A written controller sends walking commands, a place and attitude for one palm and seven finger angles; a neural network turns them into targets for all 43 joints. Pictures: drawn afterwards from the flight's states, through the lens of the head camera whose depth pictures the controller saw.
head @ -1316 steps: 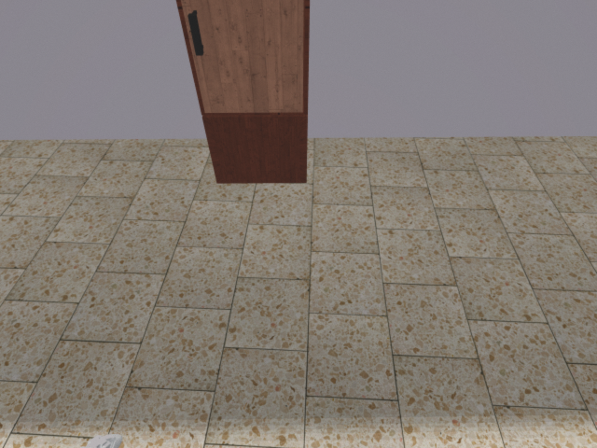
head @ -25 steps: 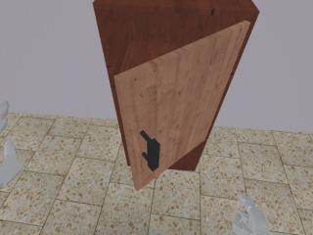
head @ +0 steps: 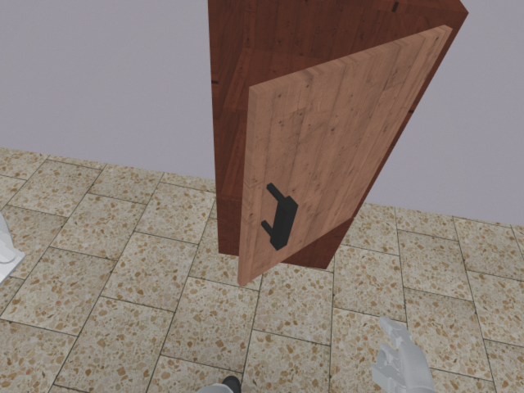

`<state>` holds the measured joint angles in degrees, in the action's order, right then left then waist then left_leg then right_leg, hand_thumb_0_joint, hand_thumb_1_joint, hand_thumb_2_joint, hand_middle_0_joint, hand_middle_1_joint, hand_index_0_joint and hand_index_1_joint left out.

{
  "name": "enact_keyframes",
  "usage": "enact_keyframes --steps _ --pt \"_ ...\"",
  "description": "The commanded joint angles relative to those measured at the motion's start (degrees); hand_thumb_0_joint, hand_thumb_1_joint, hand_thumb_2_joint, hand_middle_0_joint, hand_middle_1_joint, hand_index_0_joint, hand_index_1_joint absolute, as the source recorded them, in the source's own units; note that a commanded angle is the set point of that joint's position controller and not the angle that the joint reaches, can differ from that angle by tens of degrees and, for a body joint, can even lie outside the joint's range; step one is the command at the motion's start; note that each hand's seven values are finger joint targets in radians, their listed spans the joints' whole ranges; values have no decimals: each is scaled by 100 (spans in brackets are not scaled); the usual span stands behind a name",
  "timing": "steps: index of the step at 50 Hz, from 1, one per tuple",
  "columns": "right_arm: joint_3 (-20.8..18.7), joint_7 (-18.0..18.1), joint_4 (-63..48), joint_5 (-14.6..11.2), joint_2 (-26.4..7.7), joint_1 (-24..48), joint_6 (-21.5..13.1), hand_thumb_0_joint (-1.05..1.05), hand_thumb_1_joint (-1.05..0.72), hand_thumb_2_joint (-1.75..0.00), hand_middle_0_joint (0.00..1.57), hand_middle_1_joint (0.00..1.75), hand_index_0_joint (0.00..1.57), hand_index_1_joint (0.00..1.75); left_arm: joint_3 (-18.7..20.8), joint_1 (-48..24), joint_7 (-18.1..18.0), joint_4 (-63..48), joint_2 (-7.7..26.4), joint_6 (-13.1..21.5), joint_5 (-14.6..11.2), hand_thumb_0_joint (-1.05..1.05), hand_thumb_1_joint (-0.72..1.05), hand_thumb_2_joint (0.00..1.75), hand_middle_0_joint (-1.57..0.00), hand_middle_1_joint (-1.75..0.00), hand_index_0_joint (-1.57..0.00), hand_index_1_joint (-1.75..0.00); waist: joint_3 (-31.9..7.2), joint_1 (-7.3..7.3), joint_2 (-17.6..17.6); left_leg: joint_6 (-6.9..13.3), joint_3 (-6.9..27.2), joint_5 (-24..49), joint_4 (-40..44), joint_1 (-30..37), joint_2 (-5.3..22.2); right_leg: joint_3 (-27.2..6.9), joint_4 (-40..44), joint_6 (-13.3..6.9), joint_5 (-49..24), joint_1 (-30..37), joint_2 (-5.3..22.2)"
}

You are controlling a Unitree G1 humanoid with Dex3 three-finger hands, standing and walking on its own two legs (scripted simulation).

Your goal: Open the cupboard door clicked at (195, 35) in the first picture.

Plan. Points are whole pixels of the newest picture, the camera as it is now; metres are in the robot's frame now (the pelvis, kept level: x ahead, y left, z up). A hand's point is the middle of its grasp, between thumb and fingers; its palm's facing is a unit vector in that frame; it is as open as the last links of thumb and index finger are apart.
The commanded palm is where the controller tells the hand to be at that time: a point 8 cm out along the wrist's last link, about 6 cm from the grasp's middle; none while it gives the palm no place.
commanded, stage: step back with the hand held close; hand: left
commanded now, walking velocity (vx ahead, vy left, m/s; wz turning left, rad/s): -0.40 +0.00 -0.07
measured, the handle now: (275, 216) +0.42 +0.01 -0.01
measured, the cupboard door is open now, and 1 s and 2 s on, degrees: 43 43 43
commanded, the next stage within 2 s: stop stepping back and stand still in 0.10 s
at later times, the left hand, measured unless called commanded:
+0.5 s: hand out of the picture +0.15 +0.28 +0.16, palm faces +0.43 -0.82 -0.38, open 7.4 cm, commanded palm +0.10 +0.31 +0.18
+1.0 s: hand out of the picture +0.13 +0.33 +0.15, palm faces +0.41 -0.81 -0.42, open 7.4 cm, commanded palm +0.06 +0.36 +0.18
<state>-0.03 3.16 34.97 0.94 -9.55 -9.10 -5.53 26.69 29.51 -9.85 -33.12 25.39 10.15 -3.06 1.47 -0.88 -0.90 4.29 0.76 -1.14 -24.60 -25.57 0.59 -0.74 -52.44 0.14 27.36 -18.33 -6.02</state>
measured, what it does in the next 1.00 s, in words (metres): walks backwards: right foot, then left foot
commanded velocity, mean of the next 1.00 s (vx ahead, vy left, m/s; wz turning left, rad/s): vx -0.02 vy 0.00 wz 0.00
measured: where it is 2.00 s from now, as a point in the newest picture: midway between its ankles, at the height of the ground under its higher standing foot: outside the picture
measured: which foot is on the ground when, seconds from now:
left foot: down 0.00-0.66, up 0.68-0.82, down 0.84-1.00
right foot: up 0.00-0.14, down 0.16-0.96, up 0.98-1.00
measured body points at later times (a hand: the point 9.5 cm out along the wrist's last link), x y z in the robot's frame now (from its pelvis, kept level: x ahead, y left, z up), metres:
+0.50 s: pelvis -0.05 +0.01 -0.03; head -0.10 +0.04 +0.42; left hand +0.12 +0.32 +0.18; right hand +0.02 -0.27 -0.11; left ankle +0.12 +0.06 -0.73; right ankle -0.18 -0.11 -0.74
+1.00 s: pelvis -0.10 +0.07 +0.00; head -0.07 +0.08 +0.45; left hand +0.10 +0.37 +0.18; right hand +0.08 -0.16 -0.08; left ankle -0.06 +0.17 -0.74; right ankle -0.15 -0.05 -0.73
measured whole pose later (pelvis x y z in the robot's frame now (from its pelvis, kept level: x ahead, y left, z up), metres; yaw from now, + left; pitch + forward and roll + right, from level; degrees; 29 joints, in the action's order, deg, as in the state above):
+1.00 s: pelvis -0.10 +0.07 +0.00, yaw -3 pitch +0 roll +0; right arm 1.2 3.8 35.5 0.1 -10.7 -9.2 -8.3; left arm 22.6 27.1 -8.8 -26.6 21.7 7.3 -2.6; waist 2.7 -1.7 1.6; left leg 2.0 -1.5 -11.5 -27.9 -16.0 -2.1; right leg -1.0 -31.9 1.1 21.2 -10.3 0.5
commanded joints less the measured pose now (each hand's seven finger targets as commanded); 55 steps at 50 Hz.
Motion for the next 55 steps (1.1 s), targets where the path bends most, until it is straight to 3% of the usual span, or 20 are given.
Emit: enact_keyframes --steps 1,5,8,11,15,19,22,24,27,30,31,32,33,34,36,40,42,45,48,55 --pt "-296 -48 -698 24 -912 337 -296 0 -90 -90 20 30 20 30 303 198 -25 -1270 719 295 -138 0 90 90 -20 -30 -20 -30 -1245 73 -1254 -25 1069 -1967 1708 1166 1181 312 1222 -89 453 468 -17" --pt "-263 -54 -653 74 -888 242 -96 0 -90 -90 20 30 20 30 411 142 102 -1146 951 384 -234 0 90 90 -20 -30 -20 -30 -1442 71 -1101 -545 585 -147 1121 1830 982 249 3496 -240 -639 944 189" --pt "-208 -23 -680 31 -848 365 80 0 -90 -90 20 30 20 30 792 -63 108 -1139 1412 571 -295 0 90 90 -20 -30 -20 -30 -1429 138 -6 -572 -10 -253 -376 2561 526 -514 3929 -412 -1811 -286 1236" --pt "-283 80 -807 -172 -910 418 -31 0 -90 -90 20 30 20 30 732 120 121 -1028 1294 472 -310 0 90 90 -20 -30 -20 -30 -1320 207 778 -506 -209 -410 -1070 2867 177 -46 3519 -128 -2291 -801 1200" --pt "-161 197 -923 -112 -912 439 1 0 -90 -90 20 30 20 30 706 526 117 -855 1146 243 -300 0 90 90 -20 -30 -20 -30 -494 221 -644 -496 157 -1226 -267 2163 245 200 3527 -262 23 -733 743" --pt "-249 336 -733 -65 -989 307 -86 0 -90 -90 20 30 20 30 634 -94 27 -545 1255 260 -185 0 90 90 -20 -30 -20 -30 400 318 87 -767 95 -1876 -1521 2126 -38 -266 4170 -702 1849 -2072 1131" --pt "-245 358 -506 -62 -997 151 -227 0 -90 -90 20 30 20 30 337 -756 46 -419 1062 266 -52 0 90 90 -20 -30 -20 -30 763 353 357 -617 244 -1482 -2033 1990 15 -291 3924 -810 1096 -2141 1359" --pt "-254 366 -473 -96 -1057 191 -378 0 -90 -90 20 30 20 30 308 -1299 79 -694 1132 332 -30 0 90 90 -20 -30 -20 -30 705 374 -325 -593 464 -1623 -1142 2041 84 94 3170 -568 746 -1721 992" --pt "-246 248 -658 -14 -1090 242 -612 0 -90 -90 20 30 20 30 591 -1174 21 -1204 1137 513 -58 0 90 90 -20 -30 -20 -30 6 102 -2411 -1008 2350 -4626 2482 598 770 550 783 -213 1008 670 -413" --pt "-279 50 -736 55 -809 290 -632 0 -90 -90 20 30 20 30 917 7 79 -1145 1253 474 -169 0 90 90 -20 -30 -20 -30 -945 -222 -1859 -1400 1193 -3544 2432 -5 568 761 1314 -403 865 2105 -460" --pt "-251 -25 -806 13 -753 240 -570 0 -90 -90 20 30 20 30 818 435 147 -1139 1105 475 -174 0 90 90 -20 -30 -20 -30 -963 -204 -1518 -1260 533 -2976 1672 -234 258 616 2316 -506 732 2395 -243" --pt "-266 -79 -785 -112 -713 57 -443 0 -90 -90 20 30 20 30 812 751 190 -1031 1096 452 -127 0 90 90 -20 -30 -20 -30 -872 -71 -195 -1012 -364 -2229 -513 345 -356 -325 3579 -632 770 1304 654" --pt "-345 -92 -756 -118 -799 161 -237 0 -90 -90 20 30 20 30 830 689 192 -1049 1111 384 -136 0 90 90 -20 -30 -20 -30 -338 -40 1313 -831 -148 -1857 -3264 701 -628 -2410 4732 -945 1468 -983 2276" --pt "-378 -82 -634 -78 -926 233 -156 0 -90 -90 20 30 20 30 883 475 135 -854 970 318 -175 0 90 90 -20 -30 -20 -30 -82 33 1343 -785 235 -1754 -4313 143 -569 -2814 4917 -1187 1752 -1704 2547" --pt "-204 6 -477 -45 -734 91 -140 0 -90 -90 20 30 20 30 512 -36 91 -205 753 215 -87 0 90 90 -20 -30 -20 -30 184 314 728 -642 352 -1752 -3540 -207 91 -1361 4137 -978 535 -851 2001" --pt "-136 248 -353 -76 -889 146 -467 0 -90 -90 20 30 20 30 65 -995 -13 391 580 265 107 0 90 90 -20 -30 -20 -30 -8 166 166 -318 -80 -1054 -190 1284 79 -560 3093 -359 -2130 297 1290" --pt "-226 266 -544 -115 -1019 137 -519 0 -90 -90 20 30 20 30 -46 -1113 14 -76 627 260 118 0 90 90 -20 -30 -20 -30 -529 43 -16 -119 396 805 -169 2151 667 -309 2628 76 -2789 353 884" --pt "-124 175 -718 -133 -849 75 -495 0 -90 -90 20 30 20 30 85 -822 79 -853 769 227 83 0 90 90 -20 -30 -20 -30 -1151 118 -478 -140 678 2458 -51 2459 639 224 2005 166 -2749 659 556" --pt "-176 58 -802 -83 -888 226 -587 0 -90 -90 20 30 20 30 251 -503 45 -1334 812 256 51 0 90 90 -20 -30 -20 -30 -909 35 -1121 -14 1167 886 694 1984 989 142 1850 121 -390 473 455" --pt "-195 53 -858 -116 -850 179 -436 0 -90 -90 20 30 20 30 603 736 -8 -470 760 302 -54 0 90 90 -20 -30 -20 -30 -703 106 -92 -403 398 -660 217 1020 373 -200 3288 -82 -1892 1227 761"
